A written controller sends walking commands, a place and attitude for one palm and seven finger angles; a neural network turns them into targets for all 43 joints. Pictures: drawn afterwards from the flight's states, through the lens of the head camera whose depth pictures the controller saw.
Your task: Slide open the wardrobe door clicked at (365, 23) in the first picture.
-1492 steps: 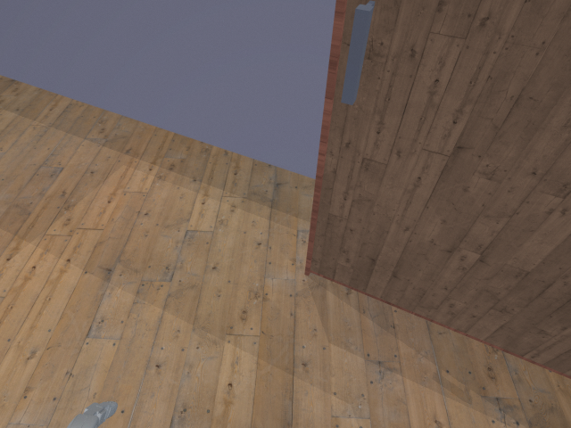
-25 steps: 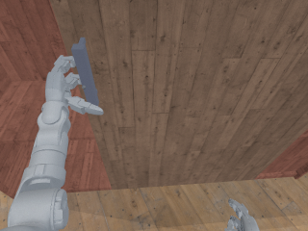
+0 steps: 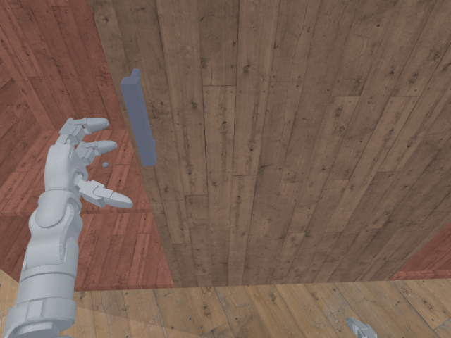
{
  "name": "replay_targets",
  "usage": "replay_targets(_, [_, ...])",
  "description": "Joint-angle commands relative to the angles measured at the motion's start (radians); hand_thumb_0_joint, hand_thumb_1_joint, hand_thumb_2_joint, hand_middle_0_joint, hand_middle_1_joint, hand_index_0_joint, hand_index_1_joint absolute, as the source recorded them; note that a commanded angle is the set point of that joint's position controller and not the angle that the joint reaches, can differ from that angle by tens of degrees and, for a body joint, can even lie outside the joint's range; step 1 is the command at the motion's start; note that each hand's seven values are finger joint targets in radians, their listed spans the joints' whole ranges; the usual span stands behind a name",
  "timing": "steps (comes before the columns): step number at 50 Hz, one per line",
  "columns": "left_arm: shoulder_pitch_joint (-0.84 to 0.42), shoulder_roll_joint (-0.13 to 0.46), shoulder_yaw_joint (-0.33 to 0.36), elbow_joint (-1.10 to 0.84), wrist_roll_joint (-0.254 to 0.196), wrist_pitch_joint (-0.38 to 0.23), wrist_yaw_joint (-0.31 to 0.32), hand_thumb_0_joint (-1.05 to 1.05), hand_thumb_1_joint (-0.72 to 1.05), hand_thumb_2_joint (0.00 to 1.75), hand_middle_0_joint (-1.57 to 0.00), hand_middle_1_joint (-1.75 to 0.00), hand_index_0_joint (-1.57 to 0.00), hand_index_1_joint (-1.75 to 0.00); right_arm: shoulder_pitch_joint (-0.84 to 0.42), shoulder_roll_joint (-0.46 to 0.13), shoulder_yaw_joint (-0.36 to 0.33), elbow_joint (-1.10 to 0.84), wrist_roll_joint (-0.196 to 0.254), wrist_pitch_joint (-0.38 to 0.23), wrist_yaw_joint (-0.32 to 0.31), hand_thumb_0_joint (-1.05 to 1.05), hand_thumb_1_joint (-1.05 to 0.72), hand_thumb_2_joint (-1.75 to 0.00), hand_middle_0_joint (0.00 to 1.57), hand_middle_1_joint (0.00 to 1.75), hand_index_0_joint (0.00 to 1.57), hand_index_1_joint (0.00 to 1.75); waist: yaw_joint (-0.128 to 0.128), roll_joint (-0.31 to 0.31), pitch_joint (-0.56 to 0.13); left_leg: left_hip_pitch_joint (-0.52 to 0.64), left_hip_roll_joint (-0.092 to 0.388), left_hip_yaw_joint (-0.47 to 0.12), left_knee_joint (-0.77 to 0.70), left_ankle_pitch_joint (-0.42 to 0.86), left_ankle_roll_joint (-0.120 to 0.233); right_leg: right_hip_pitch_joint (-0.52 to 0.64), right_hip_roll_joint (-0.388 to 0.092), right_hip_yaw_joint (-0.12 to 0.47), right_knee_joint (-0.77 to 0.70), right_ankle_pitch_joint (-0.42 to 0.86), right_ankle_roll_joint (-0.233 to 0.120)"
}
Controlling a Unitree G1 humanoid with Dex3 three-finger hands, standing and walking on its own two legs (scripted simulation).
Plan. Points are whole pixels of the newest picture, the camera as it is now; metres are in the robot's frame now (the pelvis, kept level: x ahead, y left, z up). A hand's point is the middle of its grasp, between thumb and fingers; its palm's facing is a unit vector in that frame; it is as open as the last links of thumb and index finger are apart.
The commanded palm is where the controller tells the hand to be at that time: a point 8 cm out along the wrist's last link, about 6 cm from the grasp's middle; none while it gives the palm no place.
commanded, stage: slip the hand off the handle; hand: left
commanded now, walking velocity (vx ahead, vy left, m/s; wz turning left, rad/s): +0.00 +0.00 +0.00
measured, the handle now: (143, 119) +0.45 +0.20 +0.18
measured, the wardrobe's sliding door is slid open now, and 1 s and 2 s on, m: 0.58 0.58 0.58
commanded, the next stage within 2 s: draw the hand back to the body in 0.38 s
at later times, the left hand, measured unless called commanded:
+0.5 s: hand (85, 203) +0.26 +0.23 +0.16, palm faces +0.29 -0.95 -0.08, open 14.7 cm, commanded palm +0.23 +0.27 +0.16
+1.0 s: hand (61, 225) +0.22 +0.24 +0.17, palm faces +0.21 -0.98 -0.03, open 14.6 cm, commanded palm +0.19 +0.28 +0.17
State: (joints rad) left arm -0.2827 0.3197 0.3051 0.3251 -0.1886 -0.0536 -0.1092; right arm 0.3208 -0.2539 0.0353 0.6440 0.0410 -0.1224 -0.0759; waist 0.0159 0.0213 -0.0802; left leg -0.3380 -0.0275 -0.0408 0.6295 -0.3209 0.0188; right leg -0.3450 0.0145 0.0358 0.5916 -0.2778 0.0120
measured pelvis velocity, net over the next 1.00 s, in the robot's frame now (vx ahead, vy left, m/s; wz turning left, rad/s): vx -0.01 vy -0.02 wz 0.03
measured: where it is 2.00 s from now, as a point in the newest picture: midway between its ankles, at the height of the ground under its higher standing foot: outside the picture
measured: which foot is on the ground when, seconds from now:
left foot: down 0.00-1.00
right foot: down 0.00-1.00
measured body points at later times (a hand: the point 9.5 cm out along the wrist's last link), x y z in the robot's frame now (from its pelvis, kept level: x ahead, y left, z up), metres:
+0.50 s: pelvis +0.00 -0.03 +0.00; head -0.03 -0.05 +0.45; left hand +0.24 +0.28 +0.17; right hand +0.20 -0.25 -0.07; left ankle +0.00 +0.11 -0.73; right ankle +0.02 -0.13 -0.73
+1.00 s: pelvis -0.01 -0.02 +0.00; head -0.05 -0.04 +0.45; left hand +0.20 +0.29 +0.17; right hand +0.20 -0.23 -0.05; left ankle +0.00 +0.11 -0.73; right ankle +0.02 -0.13 -0.73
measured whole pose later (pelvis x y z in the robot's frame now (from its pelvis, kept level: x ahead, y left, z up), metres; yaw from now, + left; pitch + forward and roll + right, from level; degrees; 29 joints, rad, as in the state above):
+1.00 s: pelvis -0.01 -0.02 +0.00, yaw +2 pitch -4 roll -1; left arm 0.12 0.33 0.38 -0.16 -0.33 0.18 -0.25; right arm 0.24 -0.25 0.07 0.62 0.06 -0.26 -0.13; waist 0.09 0.04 -0.06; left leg -0.23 -0.02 -0.08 0.60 -0.31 -0.01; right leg -0.23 0.02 -0.01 0.57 -0.28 -0.01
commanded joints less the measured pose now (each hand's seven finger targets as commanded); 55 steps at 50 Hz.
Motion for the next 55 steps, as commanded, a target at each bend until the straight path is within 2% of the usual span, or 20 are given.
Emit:
replay_targets(1, [-0.324, 0.267, 0.11, -0.337, 0.01, -0.086, 0.048, 0.0, -0.55, 0.2, -0.25, -1.15, -0.25, -1.15, -0.143, -0.125, -0.04, -0.179, -0.008, -0.075, -0.011, 0.0, -0.9, -0.9, 0.2, 0.3, 0.2, 0.3, 0.03, 0.038, -0.177, 0.058, 0.021, -0.002, -0.12, 0.162, 0.002, 0.076, 0.008, -0.063, -0.063, 0.107, -0.05])
replay_targets(3, [-0.329, 0.28, 0.113, -0.387, 0.009, -0.11, 0.044, 0.0, -0.55, 0.2, -0.25, -1.15, -0.25, -1.15, -0.152, -0.124, -0.039, -0.176, -0.011, -0.082, -0.017, 0.0, -0.9, -0.9, 0.2, 0.3, 0.2, 0.3, 0.024, 0.049, -0.203, 0.074, 0.019, 0.007, -0.11, 0.159, 0.006, 0.089, 0.01, -0.055, -0.065, 0.107, -0.048])
replay_targets(6, [-0.284, 0.215, 0.052, -0.396, -0.007, -0.111, 0.007, 0.0, -0.55, 0.2, -0.25, -1.15, -0.25, -1.15, -0.167, -0.113, -0.032, -0.173, -0.006, -0.099, -0.026, 0.0, -0.9, -0.9, 0.2, 0.3, 0.2, 0.3, 0.011, 0.086, -0.189, 0.086, 0.013, 0.016, -0.105, 0.142, 0.007, 0.079, 0.007, -0.053, -0.072, 0.11, -0.047])
replay_targets(10, [-0.176, 0.166, 0.015, -0.374, -0.044, -0.055, -0.046, 0.0, -0.55, 0.2, -0.25, -1.15, -0.25, -1.15, -0.172, -0.113, -0.03, -0.174, 0.004, -0.115, -0.04, 0.0, -0.9, -0.9, 0.2, 0.3, 0.2, 0.3, 0.014, 0.02, -0.131, 0.067, 0.011, 0.014, -0.111, 0.102, 0.013, 0.073, 0.004, -0.054, -0.097, 0.092, -0.038])
replay_targets(14, [-0.123, 0.187, 0.048, -0.386, -0.07, -0.003, -0.063, 0.0, -0.55, 0.2, -0.25, -1.15, -0.25, -1.15, -0.193, -0.113, -0.022, -0.181, 0.011, -0.117, -0.048, 0.0, -0.9, -0.9, 0.2, 0.3, 0.2, 0.3, 0.028, -0.019, -0.085, 0.032, 0.002, 0.021, -0.112, 0.074, 0.015, 0.081, -0.008, -0.04, -0.123, 0.055, -0.03])
replay_targets(18, [-0.031, 0.242, 0.125, -0.513, -0.07, -0.024, -0.039, 0.0, -0.55, 0.2, -0.25, -1.15, -0.25, -1.15, -0.211, -0.105, -0.023, -0.197, 0.0, -0.125, -0.04, 0.0, -0.9, -0.9, 0.2, 0.3, 0.2, 0.3, 0.058, 0.001, -0.148, 0.053, -0.002, 0.031, -0.097, 0.145, 0.013, 0.134, -0.01, -0.034, -0.1, 0.128, -0.027])
replay_targets(20, [-0.031, 0.222, 0.108, -0.574, -0.067, -0.048, -0.031, 0.0, -0.55, 0.2, -0.25, -1.15, -0.25, -1.15, -0.214, -0.094, -0.017, -0.199, -0.003, -0.136, -0.036, 0.0, -0.9, -0.9, 0.2, 0.3, 0.2, 0.3, 0.054, 0.037, -0.143, 0.059, -0.004, 0.03, -0.099, 0.153, 0.011, 0.131, -0.01, -0.038, -0.095, 0.138, -0.029])
replay_targets(24, [-0.095, 0.231, 0.1, -0.56, -0.064, -0.078, -0.026, 0.0, -0.55, 0.2, -0.25, -1.15, -0.25, -1.15, -0.212, -0.1, -0.018, -0.172, -0.004, -0.149, -0.05, 0.0, -0.9, -0.9, 0.2, 0.3, 0.2, 0.3, 0.02, 0.008, -0.095, 0.042, -0.001, 0.028, -0.093, 0.1, 0.016, 0.089, -0.009, -0.026, -0.116, 0.065, -0.02])
replay_targets(25, [-0.061, 0.228, 0.105, -0.543, -0.069, -0.076, -0.032, 0.0, -0.55, 0.2, -0.25, -1.15, -0.25, -1.15, -0.211, -0.098, -0.019, -0.171, -0.004, -0.155, -0.054, 0.0, -0.9, -0.9, 0.2, 0.3, 0.2, 0.3, 0.03, 0.023, -0.091, 0.041, -0.002, 0.031, -0.092, 0.09, 0.015, 0.09, -0.011, -0.02, -0.121, 0.051, -0.02])
replay_targets(26, [-0.059, 0.232, 0.082, -0.427, -0.137, 0.009, -0.124, 0.0, -0.55, 0.2, -0.25, -1.15, -0.25, -1.15, -0.223, -0.126, -0.005, -0.162, 0.014, -0.16, -0.068, 0.0, -0.9, -0.9, 0.2, 0.3, 0.2, 0.3, 0.013, 0.027, -0.112, 0.053, 0.0, 0.029, -0.106, 0.066, 0.021, 0.143, -0.021, -0.005, -0.135, 0.06, -0.024])
replay_targets(27, [-0.117, 0.292, 0.125, -0.474, -0.158, 0.05, -0.174, 0.0, -0.55, 0.2, -0.25, -1.15, -0.25, -1.15, -0.234, -0.123, -0.007, -0.169, 0.023, -0.164, -0.084, 0.0, -0.9, -0.9, 0.2, 0.3, 0.2, 0.3, 0.028, 0.036, -0.14, 0.066, 0.001, 0.024, -0.108, 0.082, 0.024, 0.174, -0.028, 0.007, -0.144, 0.076, -0.021])
replay_targets(30, [-0.072, 0.301, 0.146, -0.502, -0.173, 0.13, -0.236, 0.0, -0.55, 0.2, -0.25, -1.15, -0.25, -1.15, -0.249, -0.113, -0.003, -0.19, 0.026, -0.177, -0.095, 0.0, -0.9, -0.9, 0.2, 0.3, 0.2, 0.3, 0.05, 0.045, -0.153, 0.085, 0.001, 0.019, -0.108, 0.141, 0.025, 0.188, -0.031, -0.001, -0.134, 0.135, -0.017])
replay_targets(34, [0.05, 0.243, 0.16, -0.53, -0.193, 0.139, -0.206, 0.0, -0.55, 0.2, -0.25, -1.15, -0.25, -1.15, -0.237, -0.105, -0.004, -0.2, 0.022, -0.2, -0.067, 0.0, -0.9, -0.9, 0.2, 0.3, 0.2, 0.3, 0.067, 0.013, -0.099, 0.089, 0.003, 0.004, -0.119, 0.18, 0.014, 0.153, -0.015, -0.046, -0.116, 0.173, -0.022])
replay_targets(38, [0.166, 0.245, 0.199, -0.557, -0.194, 0.149, -0.176, 0.0, -0.55, 0.2, -0.25, -1.15, -0.25, -1.15, -0.227, -0.115, -0.014, -0.206, 0.02, -0.198, -0.046, 0.0, -0.9, -0.9, 0.2, 0.3, 0.2, 0.3, 0.082, -0.03, -0.089, 0.083, 0.005, 0.01, -0.121, 0.189, 0.01, 0.147, -0.007, -0.058, -0.107, 0.177, -0.021])
replay_targets(46, [0.106, 0.25, 0.172, -0.756, -0.156, 0.156, -0.14, 0.0, -0.51, 0.22, -0.25, -1.13, -0.25, -1.13, -0.231, -0.107, -0.009, -0.213, 0.017, -0.197, -0.054, 0.0, -0.9, -0.9, 0.2, 0.3, 0.2, 0.3, 0.061, 0.09, -0.094, 0.128, 0.006, 0.002, -0.14, 0.152, 0.009, 0.12, -0.003, -0.066, -0.113, 0.108, -0.031])
replay_targets(50, [0.111, 0.242, 0.167, -0.739, -0.166, 0.143, -0.148, 0.0, -0.37, 0.29, -0.24, -1.04, -0.24, -1.04, -0.231, -0.108, -0.004, -0.19, 0.017, -0.211, -0.069, 0.0, -0.9, -0.9, 0.2, 0.3, 0.2, 0.3, 0.048, 0.066, -0.056, 0.13, 0.011, -0.014, -0.155, 0.092, 0.009, 0.101, 0.002, -0.07, -0.135, 0.038, -0.03])
replay_targets(51, [0.073, 0.354, 0.192, -0.831, -0.011, 0.062, 0.02, 0.0, -0.33, 0.31, -0.24, -1.02, -0.24, -1.02, -0.252, -0.105, -0.013, -0.178, -0.03, -0.205, -0.056, 0.0, -0.9, -0.9, 0.2, 0.3, 0.2, 0.3, 0.055, 0.055, 0.05, 0.062, -0.005, -0.011, -0.179, 0.065, 0.009, 0.086, -0.005, -0.032, -0.203, -0.006, -0.023])
replay_targets(52, [0.173, 0.228, 0.116, -0.735, 0.004, 0.038, 0.082, 0.0, -0.3, 0.32, -0.24, -1.0, -0.24, -1.0, -0.245, -0.094, -0.009, -0.16, -0.037, -0.201, -0.05, 0.0, -0.9, -0.9, 0.2, 0.3, 0.2, 0.3, 0.035, 0.036, 0.086, 0.053, -0.002, -0.011, -0.191, 0.017, 0.004, 0.074, -0.014, -0.044, -0.197, -0.052, -0.025])
replay_targets(53, [0.226, 0.201, 0.097, -0.726, 0.008, 0.029, 0.107, 0.0, -0.26, 0.34, -0.24, -0.98, -0.24, -0.98, -0.246, -0.1, -0.015, -0.16, -0.037, -0.198, -0.045, 0.0, -0.9, -0.9, 0.2, 0.3, 0.2, 0.3, 0.041, -0.021, 0.102, 0.051, 0.001, -0.014, -0.196, 0.001, 0.007, 0.071, -0.014, -0.045, -0.208, -0.061, -0.022])
replay_targets(55, [0.309, 0.188, 0.088, -0.731, 0.041, -0.002, 0.145, 0.0, -0.19, 0.37, -0.24, -0.94, -0.24, -0.94, -0.242, -0.091, -0.015, -0.152, -0.037, -0.172, -0.037, 0.0, -0.9, -0.9, 0.2, 0.3, 0.2, 0.3, 0.047, 0.041, 0.067, 0.078, 0.008, -0.003, -0.209, 0.016, 0.007, 0.114, -0.022, -0.046, -0.193, -0.044, -0.025])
